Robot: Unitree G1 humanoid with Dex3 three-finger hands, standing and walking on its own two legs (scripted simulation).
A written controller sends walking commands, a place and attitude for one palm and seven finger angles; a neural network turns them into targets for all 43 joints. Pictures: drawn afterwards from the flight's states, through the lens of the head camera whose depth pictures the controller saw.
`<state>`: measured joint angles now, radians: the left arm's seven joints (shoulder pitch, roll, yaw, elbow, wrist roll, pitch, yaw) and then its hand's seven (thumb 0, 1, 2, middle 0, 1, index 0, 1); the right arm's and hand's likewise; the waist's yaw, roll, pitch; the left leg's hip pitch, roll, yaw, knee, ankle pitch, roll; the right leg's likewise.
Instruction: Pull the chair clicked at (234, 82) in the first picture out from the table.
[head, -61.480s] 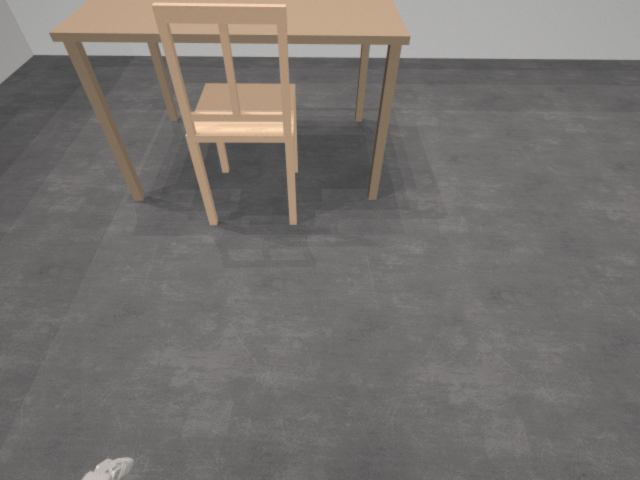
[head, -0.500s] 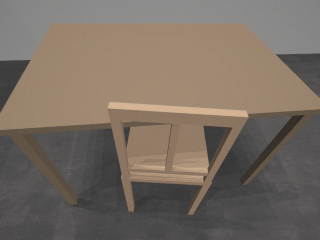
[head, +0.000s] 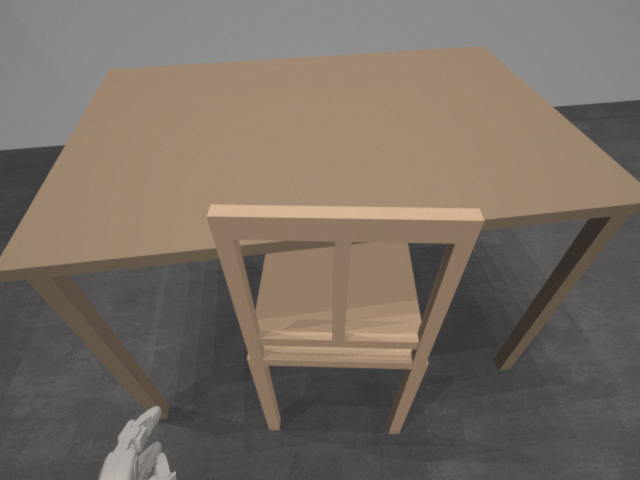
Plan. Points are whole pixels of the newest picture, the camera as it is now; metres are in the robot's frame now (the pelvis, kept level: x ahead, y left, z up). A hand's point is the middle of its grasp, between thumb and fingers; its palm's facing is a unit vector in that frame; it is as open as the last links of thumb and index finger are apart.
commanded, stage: raise the hand toward the chair's back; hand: left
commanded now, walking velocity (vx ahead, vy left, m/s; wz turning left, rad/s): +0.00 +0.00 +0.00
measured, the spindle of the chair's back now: (340, 294) +0.44 -0.02 -0.07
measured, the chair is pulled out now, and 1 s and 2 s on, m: -0.05 -0.05 -0.05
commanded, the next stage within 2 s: aim the fingers beside a spindle in 1.94 s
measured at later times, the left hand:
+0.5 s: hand (201, 453) +0.17 +0.15 -0.03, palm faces +0.04 -0.99 -0.10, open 11.3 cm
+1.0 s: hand (193, 420) +0.21 +0.18 -0.05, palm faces -0.03 -1.00 -0.02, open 15.5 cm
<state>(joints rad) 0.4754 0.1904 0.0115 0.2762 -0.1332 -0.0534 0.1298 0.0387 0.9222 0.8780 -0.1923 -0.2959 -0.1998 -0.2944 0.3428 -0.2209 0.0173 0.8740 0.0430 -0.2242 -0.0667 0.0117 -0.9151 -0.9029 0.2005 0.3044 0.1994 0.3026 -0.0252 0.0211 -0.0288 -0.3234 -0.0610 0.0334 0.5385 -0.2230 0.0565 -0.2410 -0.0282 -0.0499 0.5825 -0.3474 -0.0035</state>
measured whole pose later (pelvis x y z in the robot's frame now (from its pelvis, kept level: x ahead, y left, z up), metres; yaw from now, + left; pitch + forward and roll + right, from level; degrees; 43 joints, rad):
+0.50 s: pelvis -0.03 -0.05 -0.10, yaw +1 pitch +16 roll -3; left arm 0.42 0.23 0.17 0.00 -0.29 -0.62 -0.30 0.01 0.33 0.65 -0.13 -0.21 -0.14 -0.21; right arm 0.11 -0.22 0.02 0.56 0.02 -0.23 -0.06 0.01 -0.90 -0.90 0.20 0.30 0.20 0.30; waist 0.05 0.04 -0.15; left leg -1.05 0.02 -0.07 1.26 -0.48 -0.01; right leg -0.91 0.04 -0.17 1.23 -0.61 -0.09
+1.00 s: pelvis -0.01 +0.00 -0.08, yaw -2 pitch +17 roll -3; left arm 0.41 0.23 0.15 0.01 -0.26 -0.44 -0.25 0.00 -0.25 0.40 -0.08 -0.12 -0.09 -0.12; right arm 0.19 -0.24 -0.04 0.57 0.03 -0.19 -0.07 0.01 -0.90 -0.90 0.20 0.30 0.20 0.30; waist -0.02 0.02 -0.14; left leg -0.98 0.01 0.01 1.15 -0.47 0.05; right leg -0.85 0.02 -0.08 1.11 -0.56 -0.02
